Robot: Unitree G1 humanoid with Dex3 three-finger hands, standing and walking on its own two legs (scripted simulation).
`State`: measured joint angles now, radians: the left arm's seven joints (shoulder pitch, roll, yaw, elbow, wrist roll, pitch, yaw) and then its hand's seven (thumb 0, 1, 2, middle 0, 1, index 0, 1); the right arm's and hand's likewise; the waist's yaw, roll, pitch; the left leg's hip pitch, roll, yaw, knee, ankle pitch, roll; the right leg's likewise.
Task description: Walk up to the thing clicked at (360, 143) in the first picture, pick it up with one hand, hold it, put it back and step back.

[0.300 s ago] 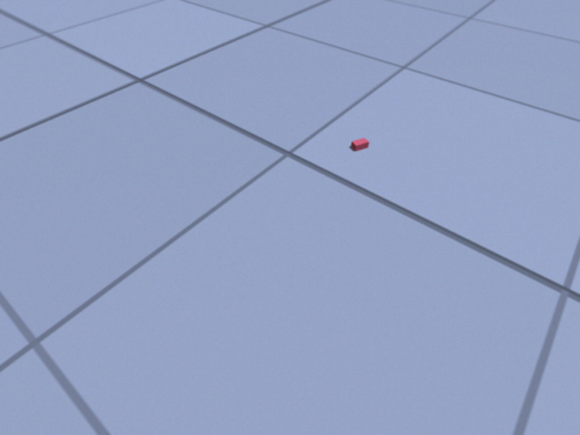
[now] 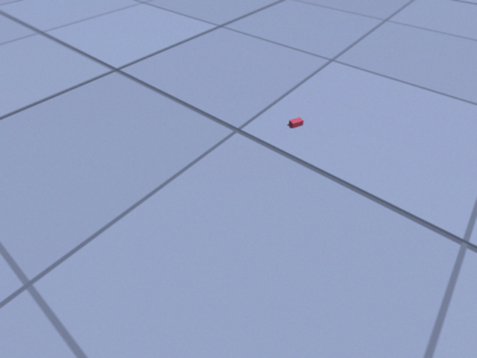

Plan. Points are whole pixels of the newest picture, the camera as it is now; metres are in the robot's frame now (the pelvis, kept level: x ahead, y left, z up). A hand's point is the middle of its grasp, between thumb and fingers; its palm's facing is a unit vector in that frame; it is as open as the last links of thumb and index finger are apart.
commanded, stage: stand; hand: left
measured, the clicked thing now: (296, 122) +1.80 -0.39 -0.76
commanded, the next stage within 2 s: walk up in 0.82 s
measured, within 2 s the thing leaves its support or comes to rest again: neither
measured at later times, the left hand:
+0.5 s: hand out of the picture +0.08 +0.25 -0.16, palm faces -0.03 -0.94 -0.33, open 7.4 cm
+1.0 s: hand out of the picture +0.12 +0.27 -0.14, palm faces +0.03 -0.94 -0.34, open 7.4 cm
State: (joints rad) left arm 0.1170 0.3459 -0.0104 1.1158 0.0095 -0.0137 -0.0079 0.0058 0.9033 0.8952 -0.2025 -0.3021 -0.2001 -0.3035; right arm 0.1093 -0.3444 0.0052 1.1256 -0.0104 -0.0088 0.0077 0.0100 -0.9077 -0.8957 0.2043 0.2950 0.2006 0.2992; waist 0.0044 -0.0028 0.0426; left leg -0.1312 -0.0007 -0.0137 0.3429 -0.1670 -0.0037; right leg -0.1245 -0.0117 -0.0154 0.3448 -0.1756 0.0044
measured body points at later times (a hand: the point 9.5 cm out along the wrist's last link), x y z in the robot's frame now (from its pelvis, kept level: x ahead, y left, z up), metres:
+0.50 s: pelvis +0.01 +0.00 +0.00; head +0.01 +0.00 +0.45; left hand +0.08 +0.30 -0.13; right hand +0.08 -0.30 -0.13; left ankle +0.01 +0.12 -0.75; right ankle +0.01 -0.12 -0.75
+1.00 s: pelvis +0.03 -0.03 -0.01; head +0.03 -0.01 +0.44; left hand +0.12 +0.31 -0.12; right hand +0.07 -0.35 -0.11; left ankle +0.01 +0.12 -0.75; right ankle +0.05 -0.17 -0.70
